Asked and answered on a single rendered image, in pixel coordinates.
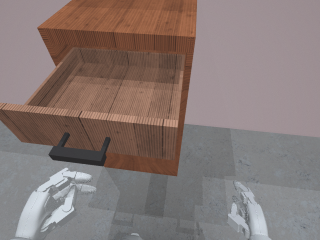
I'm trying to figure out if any drawer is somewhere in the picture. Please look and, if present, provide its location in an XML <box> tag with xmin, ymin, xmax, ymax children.
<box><xmin>0</xmin><ymin>47</ymin><xmax>185</xmax><ymax>161</ymax></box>

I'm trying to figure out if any handle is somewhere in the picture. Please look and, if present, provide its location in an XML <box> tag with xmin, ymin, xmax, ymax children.
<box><xmin>48</xmin><ymin>132</ymin><xmax>111</xmax><ymax>167</ymax></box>

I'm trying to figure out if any cabinet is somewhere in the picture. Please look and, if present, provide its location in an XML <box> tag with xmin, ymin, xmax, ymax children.
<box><xmin>37</xmin><ymin>0</ymin><xmax>197</xmax><ymax>177</ymax></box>

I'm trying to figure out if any robot right hand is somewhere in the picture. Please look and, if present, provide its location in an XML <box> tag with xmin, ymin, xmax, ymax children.
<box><xmin>227</xmin><ymin>180</ymin><xmax>269</xmax><ymax>240</ymax></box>

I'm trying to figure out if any robot left hand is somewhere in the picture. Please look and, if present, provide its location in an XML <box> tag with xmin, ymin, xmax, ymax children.
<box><xmin>15</xmin><ymin>168</ymin><xmax>97</xmax><ymax>240</ymax></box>

